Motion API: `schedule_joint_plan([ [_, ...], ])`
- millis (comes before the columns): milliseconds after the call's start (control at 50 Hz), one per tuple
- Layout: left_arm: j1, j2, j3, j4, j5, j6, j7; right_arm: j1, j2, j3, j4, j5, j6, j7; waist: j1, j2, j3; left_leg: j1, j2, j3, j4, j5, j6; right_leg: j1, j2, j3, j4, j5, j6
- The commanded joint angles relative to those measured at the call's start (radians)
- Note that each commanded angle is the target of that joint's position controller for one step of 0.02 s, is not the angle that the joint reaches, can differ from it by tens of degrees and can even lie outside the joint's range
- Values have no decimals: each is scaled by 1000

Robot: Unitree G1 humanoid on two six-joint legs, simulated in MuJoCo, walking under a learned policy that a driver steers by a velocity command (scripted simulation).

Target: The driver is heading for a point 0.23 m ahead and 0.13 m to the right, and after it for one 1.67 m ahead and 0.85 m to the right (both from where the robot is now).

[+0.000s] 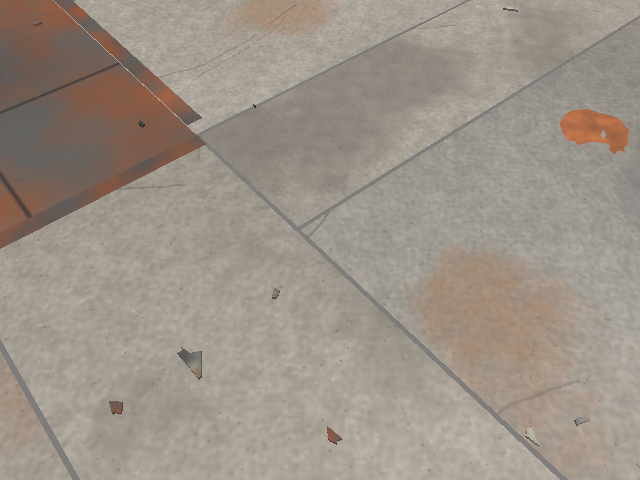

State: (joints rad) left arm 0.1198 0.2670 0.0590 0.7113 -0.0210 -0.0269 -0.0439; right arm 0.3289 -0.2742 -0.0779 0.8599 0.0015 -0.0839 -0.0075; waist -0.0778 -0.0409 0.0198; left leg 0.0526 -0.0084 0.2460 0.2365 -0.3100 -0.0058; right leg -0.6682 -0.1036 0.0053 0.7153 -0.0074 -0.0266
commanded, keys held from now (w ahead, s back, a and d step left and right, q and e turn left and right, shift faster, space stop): w+e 1.00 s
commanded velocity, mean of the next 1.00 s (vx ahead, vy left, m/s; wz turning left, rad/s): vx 0.50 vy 0.00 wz -0.58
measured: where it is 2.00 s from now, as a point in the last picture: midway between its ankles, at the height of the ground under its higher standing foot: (520, 259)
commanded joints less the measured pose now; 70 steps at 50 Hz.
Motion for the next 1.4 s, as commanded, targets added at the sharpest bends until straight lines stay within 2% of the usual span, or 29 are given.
schedule_joint_plan([
  [20, -114, 55, 9, -121, -1, -13, -19, -12, -190, -46, -45, 16, 9, -7, 10, 90, 71, 32, 313, -70, -9, 547, 142, -34, 20, -51, -58, -86, -39],
  [60, -53, 90, 28, -125, 0, -7, -20, -30, -222, -55, -51, 23, 22, -12, 63, 132, 4, 53, 308, -38, 140, 894, 119, 105, 91, -114, -62, -190, -80],
  [100, 223, 185, 84, -60, -4, -1, -3, -50, -217, -48, -59, 29, 32, -18, 217, 109, -145, -83, 247, 4, 524, 947, 66, 513, 175, -123, -158, -130, -148],
  [120, 333, 285, 112, -36, -6, 10, 21, -18, -132, -19, -85, -11, 20, -16, 222, -80, -229, -383, 181, 0, 860, 360, 18, 813, -23, 181, -159, -57, -217],
  [140, 272, 342, 109, -73, -4, -6, 16, 28, -51, 12, -142, -12, -16, -2, 124, -237, -366, -750, -32, -196, 1166, -294, -28, 1062, -231, 779, -341, -267, -423],
  [160, 291, 248, 82, -80, 1, -18, 5, -97, -149, -7, -156, 25, -50, 11, 203, -68, -357, -860, 18, -345, 1201, -244, -4, 1053, -231, 767, -426, -298, -373],
  [180, 263, 207, 70, -70, 5, -30, 5, -153, -153, -7, -179, 46, -63, 15, 187, -44, -224, -894, 53, -331, 1146, -157, 18, 939, -197, 618, -422, -232, -332],
  [200, 198, 180, 61, -76, 2, -35, 5, -151, -138, -4, -168, 27, -66, 7, 133, 43, -137, -844, 97, -329, 1054, -83, 19, 781, -148, 496, -420, -120, -296],
  [240, 111, 135, 45, -105, 17, -37, 15, -121, -152, -16, -155, -4, -46, 2, 69, 10, -90, -711, 138, -334, 943, -14, 4, 588, -87, 376, -450, 23, -271],
  [320, 135, 170, 55, -95, 10, -44, 37, -156, -106, -7, -174, -19, -13, -1, 60, 11, -59, -684, 118, -303, 769, 91, -53, 464, -46, 285, -490, 136, -274],
  [480, 241, 184, 61, -50, -7, -23, 59, -393, -95, 8, -240, 6, -35, 28, 151, -53, -18, -575, 22, -313, 311, 377, -52, 465, -16, 311, -421, -77, -192],
  [580, 211, 146, 52, -59, -2, -11, 63, -223, -158, -29, -208, 5, -57, 29, 47, -96, -73, -321, 13, -305, 198, 248, 27, 508, 4, 395, -221, -39, -129],
  [600, 205, 90, 31, -76, 8, -14, 59, -93, -202, -44, -196, -14, -62, 21, -13, -29, -192, -89, 141, -415, 218, 218, 86, 418, 62, 330, 10, -96, -92],
  [620, 325, 26, 11, -104, -11, -23, 61, 29, -292, -66, -170, -33, -51, 18, 16, 258, -339, 271, 374, -828, 158, 29, 242, 76, 208, 183, 358, -435, -15],
  [640, 350, 99, 17, -98, -22, -26, 63, 42, -231, -54, -161, -8, -44, 27, 16, 332, -327, 291, 441, -1061, 73, -214, 274, -101, 157, 182, 536, -590, 2],
  [660, 268, 173, 37, -92, -21, -21, 62, -7, -157, -33, -176, 0, -37, 24, -4, 216, -189, 174, 400, -927, 51, -262, 230, -149, 110, 185, 601, -502, 9],
  [680, 201, 178, 40, -103, -9, -14, 63, -54, -130, -23, -183, -5, -27, 20, 3, 145, -109, 53, 358, -777, 47, -159, 195, -130, 74, 145, 598, -427, 14],
  [740, 170, 133, 42, -118, -7, -2, 49, -120, -90, -7, -166, -15, -25, 15, 57, 168, -15, -167, 262, -526, -25, 71, 167, -28, 4, 121, 492, -317, 17],
  [840, 109, 85, 29, -145, -2, 10, 44, -97, -140, -25, -123, -11, -36, 10, 56, 122, -1, -155, 280, -353, -83, 265, 203, -81, -18, 104, 353, -189, 40],
  [1020, -114, 59, 12, -208, -7, -7, -10, -27, -208, -38, -64, 15, 3, 4, -13, 103, 69, -18, 289, -125, -53, 415, 146, -13, 19, -28, -43, -31, -8],
  [1080, -52, 109, 38, -212, 2, 1, -15, -37, -252, -52, -64, 32, 22, -3, 54, 144, 6, 40, 294, -67, 128, 865, 117, 140, 101, -101, -81, -182, -69],
  [1120, 240, 202, 94, -137, -1, 11, 3, -48, -234, -43, -72, 34, 30, -11, 216, 108, -150, -109, 239, -17, 523, 926, 66, 565, 176, -106, -174, -116, -141],
  [1140, 341, 289, 113, -113, -10, 20, 26, -4, -126, -7, -97, -19, 23, -7, 204, -111, -233, -421, 167, -24, 858, 225, 22, 866, -38, 213, -157, -43, -211],
  [1160, 289, 344, 108, -154, -10, 1, 18, 25, -77, 20, -161, -14, -11, 6, 126, -259, -394, -763, -28, -221, 1149, -306, -16, 1092, -234, 803, -347, -327, -417],
  [1180, 298, 247, 83, -154, -4, -14, 8, -107, -183, -4, -173, 26, -40, 18, 204, -88, -353, -874, 29, -343, 1183, -230, 2, 1056, -223, 763, -427, -382, -359],
  [1200, 269, 214, 70, -142, 2, -26, 7, -162, -184, -2, -196, 44, -55, 23, 186, -66, -215, -901, 62, -327, 1125, -140, 22, 930, -189, 626, -431, -323, -320],
  [1220, 201, 183, 58, -142, 4, -32, 9, -149, -166, 3, -177, 27, -57, 16, 131, 34, -138, -840, 110, -325, 1036, -64, 19, 773, -149, 506, -430, -204, -285],
  [1300, 106, 136, 35, -140, 21, -44, 25, -83, -143, 0, -137, -6, -16, 16, 52, -4, -80, -661, 153, -299, 869, 44, -28, 505, -78, 303, -491, 96, -268],
  [1400, 157, 158, 36, -83, 19, -50, 45, -214, -92, 21, -162, -4, -6, 20, 100, -15, -18, -691, 136, -275, 566, 335, -55, 489, -29, 149, -529, 111, -219],
])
